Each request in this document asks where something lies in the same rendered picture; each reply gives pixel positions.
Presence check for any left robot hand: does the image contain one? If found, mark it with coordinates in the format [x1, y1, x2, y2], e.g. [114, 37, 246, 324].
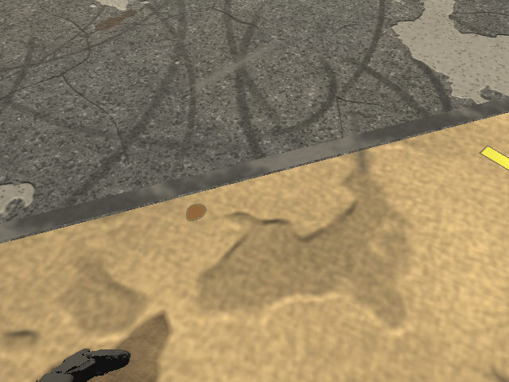
[36, 349, 130, 382]

